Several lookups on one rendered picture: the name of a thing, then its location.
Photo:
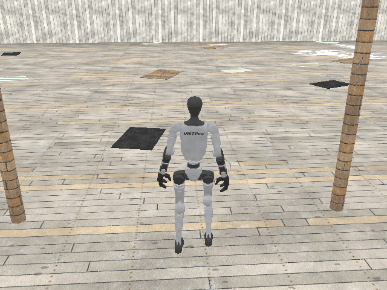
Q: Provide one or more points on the robot right upper arm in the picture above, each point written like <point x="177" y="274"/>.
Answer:
<point x="213" y="129"/>

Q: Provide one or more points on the robot left upper arm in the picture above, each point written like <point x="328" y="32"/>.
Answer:
<point x="172" y="136"/>

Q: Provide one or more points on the right robot forearm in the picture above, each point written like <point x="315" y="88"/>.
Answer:
<point x="221" y="165"/>

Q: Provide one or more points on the robot left hand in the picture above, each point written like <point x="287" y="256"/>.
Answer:
<point x="161" y="180"/>

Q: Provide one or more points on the humanoid robot torso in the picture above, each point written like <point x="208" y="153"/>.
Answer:
<point x="193" y="147"/>

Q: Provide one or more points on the robot right hand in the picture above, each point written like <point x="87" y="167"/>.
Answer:
<point x="225" y="183"/>

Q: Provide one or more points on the left robot forearm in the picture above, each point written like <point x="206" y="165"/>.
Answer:
<point x="165" y="162"/>

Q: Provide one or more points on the humanoid robot head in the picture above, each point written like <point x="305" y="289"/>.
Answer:
<point x="194" y="105"/>

